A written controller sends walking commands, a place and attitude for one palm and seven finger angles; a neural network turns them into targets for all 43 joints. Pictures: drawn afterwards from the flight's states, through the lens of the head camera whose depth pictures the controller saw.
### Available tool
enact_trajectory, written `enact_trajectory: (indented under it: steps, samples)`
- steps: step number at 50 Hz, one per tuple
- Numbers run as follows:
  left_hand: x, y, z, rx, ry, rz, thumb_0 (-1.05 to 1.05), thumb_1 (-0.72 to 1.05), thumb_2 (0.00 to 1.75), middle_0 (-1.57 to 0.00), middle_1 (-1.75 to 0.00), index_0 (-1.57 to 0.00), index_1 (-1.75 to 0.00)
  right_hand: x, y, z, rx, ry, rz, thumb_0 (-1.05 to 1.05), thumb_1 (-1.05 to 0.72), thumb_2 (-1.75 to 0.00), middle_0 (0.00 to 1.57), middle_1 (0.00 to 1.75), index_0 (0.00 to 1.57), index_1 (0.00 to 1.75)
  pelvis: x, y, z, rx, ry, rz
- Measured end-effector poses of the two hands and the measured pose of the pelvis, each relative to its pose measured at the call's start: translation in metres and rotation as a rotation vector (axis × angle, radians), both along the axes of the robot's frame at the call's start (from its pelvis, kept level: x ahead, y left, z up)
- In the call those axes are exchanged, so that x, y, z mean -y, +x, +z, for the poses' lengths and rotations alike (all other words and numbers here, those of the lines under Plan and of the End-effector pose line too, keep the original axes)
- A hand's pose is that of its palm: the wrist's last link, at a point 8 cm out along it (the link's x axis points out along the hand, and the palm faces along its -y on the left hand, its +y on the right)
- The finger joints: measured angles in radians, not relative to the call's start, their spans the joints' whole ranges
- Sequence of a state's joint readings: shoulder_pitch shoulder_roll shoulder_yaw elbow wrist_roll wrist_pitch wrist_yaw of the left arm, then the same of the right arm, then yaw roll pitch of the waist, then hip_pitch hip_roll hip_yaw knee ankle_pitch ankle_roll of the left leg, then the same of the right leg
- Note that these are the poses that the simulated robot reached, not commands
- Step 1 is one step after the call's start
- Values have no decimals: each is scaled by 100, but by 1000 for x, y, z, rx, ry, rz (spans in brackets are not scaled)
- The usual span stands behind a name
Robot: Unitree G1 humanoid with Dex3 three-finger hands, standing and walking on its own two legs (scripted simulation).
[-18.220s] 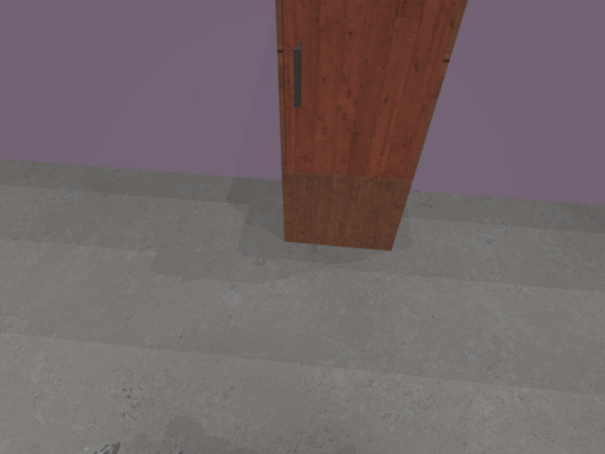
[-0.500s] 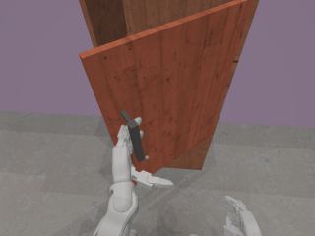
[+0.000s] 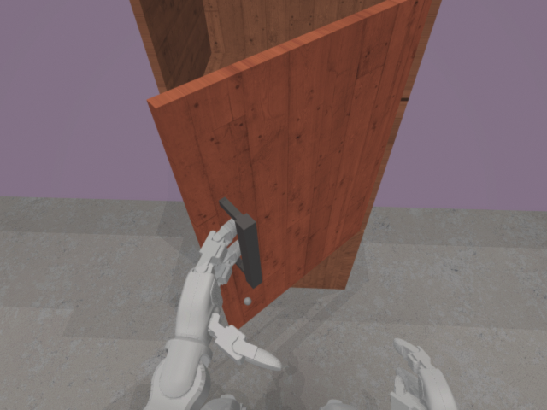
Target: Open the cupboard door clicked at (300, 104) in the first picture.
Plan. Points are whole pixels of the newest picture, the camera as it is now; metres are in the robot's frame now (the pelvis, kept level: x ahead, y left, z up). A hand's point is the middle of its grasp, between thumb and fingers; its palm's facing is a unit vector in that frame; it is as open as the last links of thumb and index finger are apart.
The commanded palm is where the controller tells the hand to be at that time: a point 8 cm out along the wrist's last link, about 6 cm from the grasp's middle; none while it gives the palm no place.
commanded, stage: slide the hand sideways off the handle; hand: left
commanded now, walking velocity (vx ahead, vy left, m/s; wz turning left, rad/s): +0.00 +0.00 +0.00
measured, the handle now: (241, 246) +0.33 +0.06 +0.07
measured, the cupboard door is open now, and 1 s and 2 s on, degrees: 43 41 41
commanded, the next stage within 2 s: draw the hand back to the body in 0.62 s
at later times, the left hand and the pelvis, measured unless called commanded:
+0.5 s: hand (192, 326) +0.22 +0.11 +0.06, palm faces -0.02 -1.00 -0.03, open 16.2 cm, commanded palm +0.19 +0.17 +0.07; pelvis +0.02 -0.01 -0.01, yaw +1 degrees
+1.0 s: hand (153, 325) +0.21 +0.15 +0.10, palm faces -0.03 -1.00 -0.06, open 16.3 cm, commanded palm +0.17 +0.21 +0.11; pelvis +0.01 +0.01 +0.00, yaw +1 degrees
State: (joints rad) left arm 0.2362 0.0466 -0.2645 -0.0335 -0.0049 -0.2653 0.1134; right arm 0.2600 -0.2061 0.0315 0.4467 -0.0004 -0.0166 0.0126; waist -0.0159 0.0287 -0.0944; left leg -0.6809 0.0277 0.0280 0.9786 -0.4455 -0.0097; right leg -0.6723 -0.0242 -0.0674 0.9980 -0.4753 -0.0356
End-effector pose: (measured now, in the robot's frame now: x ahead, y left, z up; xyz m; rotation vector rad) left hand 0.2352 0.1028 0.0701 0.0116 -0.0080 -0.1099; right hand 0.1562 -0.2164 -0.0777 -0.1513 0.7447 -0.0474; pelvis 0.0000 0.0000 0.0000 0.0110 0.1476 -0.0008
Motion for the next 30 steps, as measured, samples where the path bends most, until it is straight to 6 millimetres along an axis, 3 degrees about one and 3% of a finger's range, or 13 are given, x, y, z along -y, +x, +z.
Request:
enact_trajectory:
  steps: [16,30]
  samples:
    - [-40,-24,-4,-25,7,50,-1,-50,30,-18,-31,-18,-31,11,28,4,58,-35,11,1,-90,-90,20,30,20,30,6,12,-6,-33,-9,16]
    - [-74,-44,-3,-41,23,76,-1,-50,30,-15,-30,-16,-30,12,31,-2,64,-44,-6,1,-90,-90,20,30,20,30,5,15,-12,-49,-19,24]
